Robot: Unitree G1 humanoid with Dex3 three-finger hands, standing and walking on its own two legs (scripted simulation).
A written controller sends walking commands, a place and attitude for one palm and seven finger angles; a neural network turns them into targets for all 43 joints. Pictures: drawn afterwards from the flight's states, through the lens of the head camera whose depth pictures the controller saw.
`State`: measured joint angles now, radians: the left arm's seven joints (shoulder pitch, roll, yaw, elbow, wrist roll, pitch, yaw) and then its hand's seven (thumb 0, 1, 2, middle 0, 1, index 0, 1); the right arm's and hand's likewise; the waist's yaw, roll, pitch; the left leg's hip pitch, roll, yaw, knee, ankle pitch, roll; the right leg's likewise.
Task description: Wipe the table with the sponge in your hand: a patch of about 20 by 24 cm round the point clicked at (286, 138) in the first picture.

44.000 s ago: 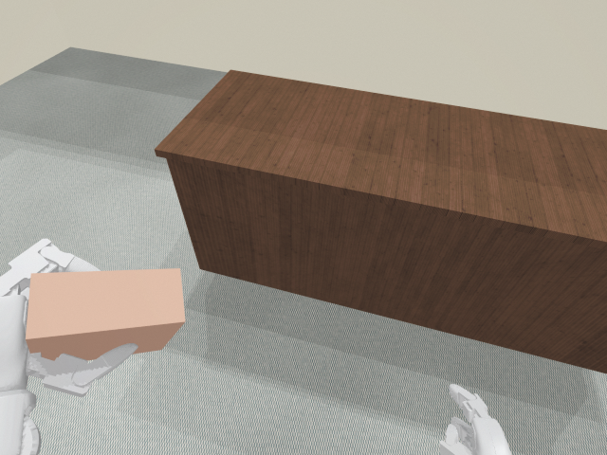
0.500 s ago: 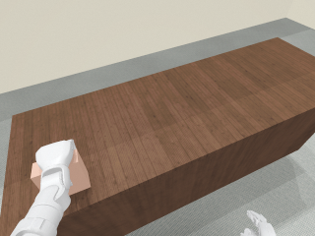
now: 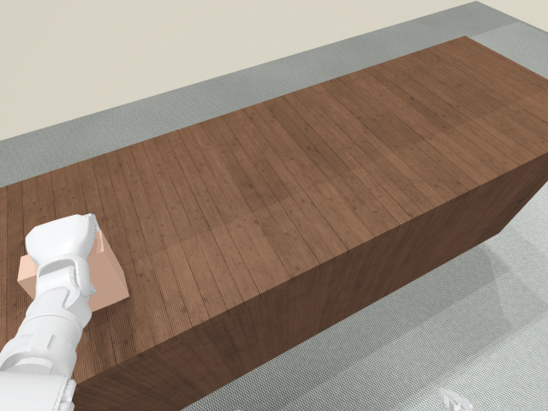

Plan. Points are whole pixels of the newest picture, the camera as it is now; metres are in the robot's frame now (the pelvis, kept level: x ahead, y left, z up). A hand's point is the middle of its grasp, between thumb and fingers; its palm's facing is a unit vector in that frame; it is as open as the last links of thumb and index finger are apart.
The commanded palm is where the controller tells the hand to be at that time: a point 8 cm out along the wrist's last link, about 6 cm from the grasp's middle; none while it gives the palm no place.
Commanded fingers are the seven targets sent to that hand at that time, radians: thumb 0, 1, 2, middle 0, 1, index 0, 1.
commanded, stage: wipe forward along the first lane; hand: left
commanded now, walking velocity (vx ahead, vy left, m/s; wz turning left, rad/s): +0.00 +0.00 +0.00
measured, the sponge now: (84, 285) +0.32 +0.35 -0.05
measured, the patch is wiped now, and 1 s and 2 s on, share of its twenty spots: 0.25 0.35 0.55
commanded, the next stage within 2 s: slide across to the middle lane in 0.56 s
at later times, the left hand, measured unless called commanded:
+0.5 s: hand (69, 236) +0.38 +0.37 +0.00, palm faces -0.15 +0.03 -0.99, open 10.0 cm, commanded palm +0.38 +0.36 +0.04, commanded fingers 0.00 0.10 1.30 -1.20 -1.60 -1.20 -1.60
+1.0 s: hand (73, 220) +0.42 +0.38 +0.00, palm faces -0.14 +0.02 -0.99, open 10.0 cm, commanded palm +0.41 +0.33 +0.05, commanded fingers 0.00 0.10 1.30 -1.20 -1.60 -1.20 -1.60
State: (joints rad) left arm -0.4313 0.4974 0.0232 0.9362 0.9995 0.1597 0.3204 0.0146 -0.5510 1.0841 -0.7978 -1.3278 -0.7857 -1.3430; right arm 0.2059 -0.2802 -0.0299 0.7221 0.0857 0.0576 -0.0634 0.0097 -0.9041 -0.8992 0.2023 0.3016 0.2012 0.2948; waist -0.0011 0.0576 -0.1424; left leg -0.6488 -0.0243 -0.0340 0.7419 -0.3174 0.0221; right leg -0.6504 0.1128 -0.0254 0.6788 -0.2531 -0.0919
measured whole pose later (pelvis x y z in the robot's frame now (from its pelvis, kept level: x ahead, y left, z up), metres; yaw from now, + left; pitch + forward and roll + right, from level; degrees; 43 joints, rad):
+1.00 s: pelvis +0.02 +0.05 +0.00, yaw +1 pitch +16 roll -3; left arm -0.69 0.49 -0.09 1.11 0.99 0.23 0.36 0.01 -0.54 1.10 -0.77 -1.37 -0.76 -1.38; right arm 0.25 -0.24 -0.02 0.78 0.07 0.08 -0.03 0.01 -0.90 -0.90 0.20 0.30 0.20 0.29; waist -0.03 0.04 -0.15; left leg -0.68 -0.07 -0.04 0.73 -0.33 0.08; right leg -0.65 0.07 -0.03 0.63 -0.27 -0.02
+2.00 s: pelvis +0.04 +0.05 +0.02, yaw +1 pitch +11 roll -2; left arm -0.56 0.26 -0.22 0.97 0.98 0.42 0.42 0.01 -0.50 1.09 -0.70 -1.44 -0.69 -1.46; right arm 0.14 -0.23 -0.02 0.73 0.08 0.16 0.00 0.01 -0.91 -0.90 0.20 0.30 0.20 0.29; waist 0.01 0.03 -0.16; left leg -0.51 -0.07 -0.02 0.62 -0.31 0.08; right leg -0.49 0.06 0.00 0.54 -0.25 -0.03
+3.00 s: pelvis +0.03 +0.04 +0.02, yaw +0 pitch +6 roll -1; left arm -0.20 0.18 -0.38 0.53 1.00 0.58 0.37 0.01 -0.49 1.08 -0.70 -1.45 -0.69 -1.46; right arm 0.02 -0.22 0.01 0.64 0.09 0.21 0.01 0.01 -0.90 -0.90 0.20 0.30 0.20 0.29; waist 0.08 0.04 -0.16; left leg -0.39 -0.07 -0.02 0.61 -0.32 0.06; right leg -0.40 0.07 0.01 0.57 -0.27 -0.05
